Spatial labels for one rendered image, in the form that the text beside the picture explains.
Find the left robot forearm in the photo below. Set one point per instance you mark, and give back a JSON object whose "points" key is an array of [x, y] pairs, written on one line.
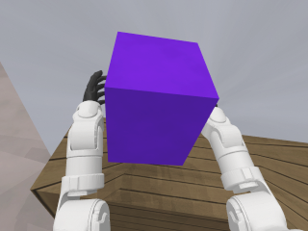
{"points": [[84, 152]]}

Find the pedestal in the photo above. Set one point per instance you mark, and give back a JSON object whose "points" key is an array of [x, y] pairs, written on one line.
{"points": [[191, 197]]}

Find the carton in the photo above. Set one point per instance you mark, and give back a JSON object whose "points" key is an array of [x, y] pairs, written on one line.
{"points": [[159, 95]]}

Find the right robot forearm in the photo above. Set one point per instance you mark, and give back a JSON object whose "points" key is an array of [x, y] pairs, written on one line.
{"points": [[238, 173]]}

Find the robot left upper arm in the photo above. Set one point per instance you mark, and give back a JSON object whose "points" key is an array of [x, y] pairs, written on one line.
{"points": [[83, 215]]}

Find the robot right upper arm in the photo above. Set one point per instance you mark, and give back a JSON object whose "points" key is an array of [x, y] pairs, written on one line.
{"points": [[255, 211]]}

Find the robot left hand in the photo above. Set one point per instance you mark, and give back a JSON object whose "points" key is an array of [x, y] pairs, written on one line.
{"points": [[91, 92]]}

